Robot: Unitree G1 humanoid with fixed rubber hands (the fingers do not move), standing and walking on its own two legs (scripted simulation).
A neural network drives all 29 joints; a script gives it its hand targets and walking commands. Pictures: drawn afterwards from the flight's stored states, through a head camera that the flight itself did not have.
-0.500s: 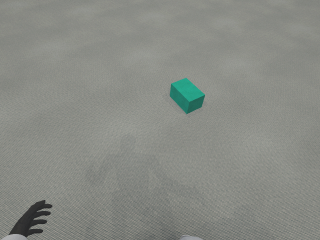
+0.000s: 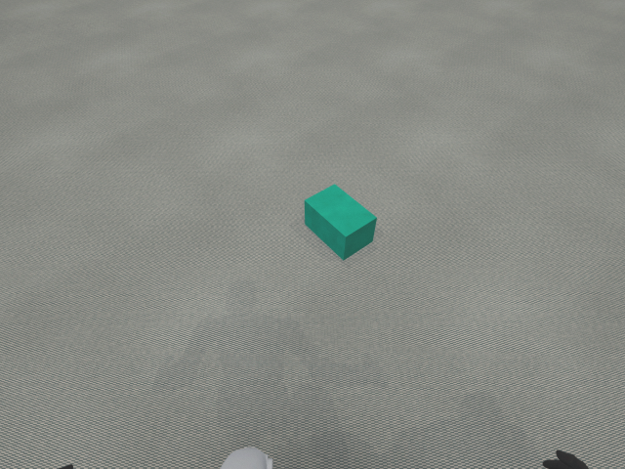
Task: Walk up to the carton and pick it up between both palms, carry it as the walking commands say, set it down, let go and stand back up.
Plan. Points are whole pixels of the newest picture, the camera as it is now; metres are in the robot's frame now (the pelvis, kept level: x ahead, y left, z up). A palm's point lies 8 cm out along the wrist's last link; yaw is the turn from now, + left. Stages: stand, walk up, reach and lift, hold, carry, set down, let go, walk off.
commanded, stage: walk up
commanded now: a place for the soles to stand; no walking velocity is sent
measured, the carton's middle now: (338, 221) +1.15 -0.06 -0.67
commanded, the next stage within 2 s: none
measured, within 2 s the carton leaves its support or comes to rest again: neither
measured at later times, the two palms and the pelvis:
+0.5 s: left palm (99, 375) +0.26 +0.33 -0.06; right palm (604, 458) +0.19 -0.36 -0.09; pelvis +0.15 -0.01 +0.00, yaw -6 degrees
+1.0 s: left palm (157, 275) +0.44 +0.30 -0.07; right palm (571, 369) +0.31 -0.37 -0.10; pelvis +0.31 -0.02 -0.01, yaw -7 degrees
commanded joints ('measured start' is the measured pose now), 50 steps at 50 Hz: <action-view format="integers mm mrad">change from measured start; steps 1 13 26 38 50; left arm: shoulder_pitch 61 -14 26 -89 92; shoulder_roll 252 232 280 235 302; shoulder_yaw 61 46 76 34 86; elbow -63 -26 -17 -27 42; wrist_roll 6 19 0 9 12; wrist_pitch -18 4 -17 6 -13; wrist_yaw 7 -25 19 5 34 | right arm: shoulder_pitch -40 17 22 169 -62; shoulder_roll -187 -302 -238 -329 -240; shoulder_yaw -50 -96 -62 -101 -49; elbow -108 -95 -24 -21 -33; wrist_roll -1 -7 -9 9 5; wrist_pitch -28 -22 -15 -21 -4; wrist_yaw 14 -7 19 -2 -4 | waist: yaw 22 -60 2 -101 60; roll -187 125 -167 47 -81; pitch -67 -12 31 12 14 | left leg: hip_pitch -77 304 -197 439 -395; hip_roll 18 313 40 339 -32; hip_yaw -1 -306 -51 -542 -125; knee -196 -856 -94 -879 73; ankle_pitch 9 -329 50 -361 -18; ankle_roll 8 250 -8 287 16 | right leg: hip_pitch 129 -319 130 -490 295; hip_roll -304 -143 -377 -153 -435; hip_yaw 428 137 482 156 676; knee -338 213 -426 407 -468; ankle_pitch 405 -138 -42 -48 -280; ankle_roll -245 36 -217 28 -229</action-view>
